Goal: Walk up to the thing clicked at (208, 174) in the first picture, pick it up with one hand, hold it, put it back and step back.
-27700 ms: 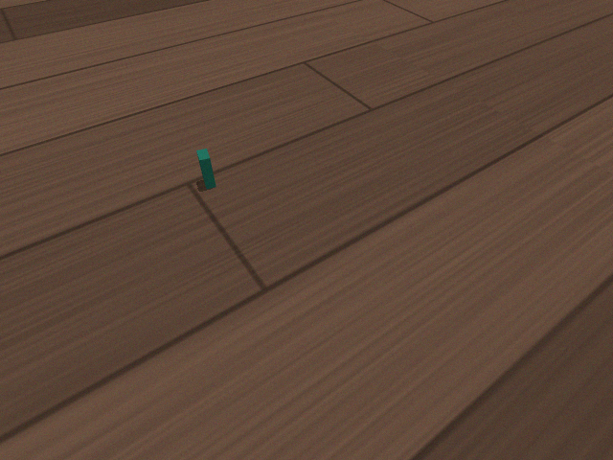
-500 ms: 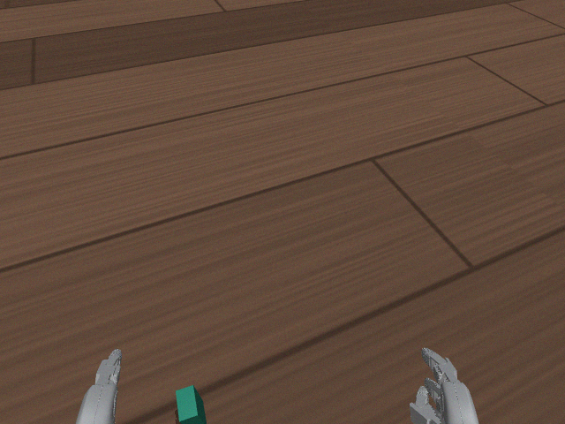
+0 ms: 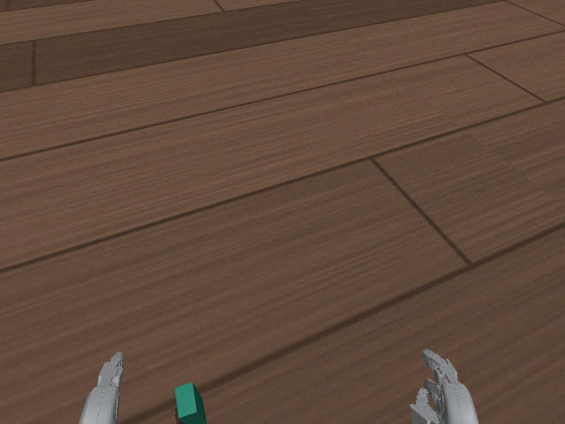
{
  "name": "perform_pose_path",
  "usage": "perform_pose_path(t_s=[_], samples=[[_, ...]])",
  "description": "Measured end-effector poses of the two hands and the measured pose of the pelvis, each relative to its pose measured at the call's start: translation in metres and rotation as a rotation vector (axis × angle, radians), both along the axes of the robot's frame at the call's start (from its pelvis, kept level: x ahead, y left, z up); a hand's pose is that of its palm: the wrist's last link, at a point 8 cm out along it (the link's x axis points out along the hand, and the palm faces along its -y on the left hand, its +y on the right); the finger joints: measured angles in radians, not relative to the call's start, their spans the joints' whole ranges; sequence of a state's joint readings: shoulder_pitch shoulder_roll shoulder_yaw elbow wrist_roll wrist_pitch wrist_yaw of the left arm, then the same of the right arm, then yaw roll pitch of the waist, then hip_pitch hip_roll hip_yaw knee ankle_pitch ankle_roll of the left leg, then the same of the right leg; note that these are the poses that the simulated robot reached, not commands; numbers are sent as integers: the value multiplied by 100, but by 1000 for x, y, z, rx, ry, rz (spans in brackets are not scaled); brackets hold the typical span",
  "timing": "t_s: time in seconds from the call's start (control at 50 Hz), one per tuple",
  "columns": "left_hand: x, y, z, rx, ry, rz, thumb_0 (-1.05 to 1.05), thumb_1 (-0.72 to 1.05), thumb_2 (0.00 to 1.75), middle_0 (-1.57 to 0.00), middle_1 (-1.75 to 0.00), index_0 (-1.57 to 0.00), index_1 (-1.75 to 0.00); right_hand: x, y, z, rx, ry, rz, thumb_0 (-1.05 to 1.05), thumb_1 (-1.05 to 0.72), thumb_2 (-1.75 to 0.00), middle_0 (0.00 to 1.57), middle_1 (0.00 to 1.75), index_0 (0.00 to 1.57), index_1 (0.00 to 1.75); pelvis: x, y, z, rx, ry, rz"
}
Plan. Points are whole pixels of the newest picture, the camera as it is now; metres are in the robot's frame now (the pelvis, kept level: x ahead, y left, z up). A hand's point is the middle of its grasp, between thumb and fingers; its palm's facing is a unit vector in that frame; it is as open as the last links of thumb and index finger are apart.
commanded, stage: home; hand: left
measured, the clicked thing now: (191, 407) +0.30 +0.24 -0.64
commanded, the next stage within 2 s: stand in 0.84 s
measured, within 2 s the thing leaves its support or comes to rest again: neither
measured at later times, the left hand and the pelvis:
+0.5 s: hand (145, 415) +0.17 +0.18 -0.06, palm faces +0.09 -0.95 -0.29, open 17.5 cm; pelvis +0.00 +0.00 +0.00, yaw +0 degrees
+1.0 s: hand (142, 414) +0.18 +0.19 -0.06, palm faces +0.09 -0.95 -0.29, open 17.5 cm; pelvis +0.01 +0.01 +0.00, yaw +0 degrees
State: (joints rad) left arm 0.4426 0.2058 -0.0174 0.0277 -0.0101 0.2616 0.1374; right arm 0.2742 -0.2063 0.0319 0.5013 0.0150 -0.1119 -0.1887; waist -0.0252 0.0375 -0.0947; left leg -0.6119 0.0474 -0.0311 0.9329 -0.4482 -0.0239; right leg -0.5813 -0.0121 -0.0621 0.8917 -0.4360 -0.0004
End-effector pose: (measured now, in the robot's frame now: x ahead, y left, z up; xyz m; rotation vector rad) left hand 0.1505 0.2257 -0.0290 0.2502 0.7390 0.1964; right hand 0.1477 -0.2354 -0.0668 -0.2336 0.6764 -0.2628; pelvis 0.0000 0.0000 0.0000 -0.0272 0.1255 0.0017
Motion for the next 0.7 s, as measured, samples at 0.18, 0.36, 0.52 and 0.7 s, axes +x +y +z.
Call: perform_pose_path(t_s=[0.18,0.36,0.52,0.7], samples=[[0,1,-1,-4,2,1,0,-55,5,-6,-5,-6,-5,3,2,1,-2,-8,2,1,-90,-90,20,30,20,30,1,1,0,-1,-1,-1],[4,3,1,-1,-8,-1,-1,-56,4,-6,-5,-6,-5,4,5,1,-1,-8,3,1,-90,-90,20,30,20,30,3,4,1,-2,-4,-3],[4,4,0,-3,-3,0,-1,-56,4,-6,-5,-6,-5,3,6,1,0,-3,3,1,-90,-90,20,30,20,30,3,5,1,-2,-3,-4],[4,6,1,-5,-6,2,-1,-56,4,-5,-5,-6,-5,3,7,1,-4,1,3,1,-90,-90,20,30,20,30,4,6,1,-4,-2,-3]])
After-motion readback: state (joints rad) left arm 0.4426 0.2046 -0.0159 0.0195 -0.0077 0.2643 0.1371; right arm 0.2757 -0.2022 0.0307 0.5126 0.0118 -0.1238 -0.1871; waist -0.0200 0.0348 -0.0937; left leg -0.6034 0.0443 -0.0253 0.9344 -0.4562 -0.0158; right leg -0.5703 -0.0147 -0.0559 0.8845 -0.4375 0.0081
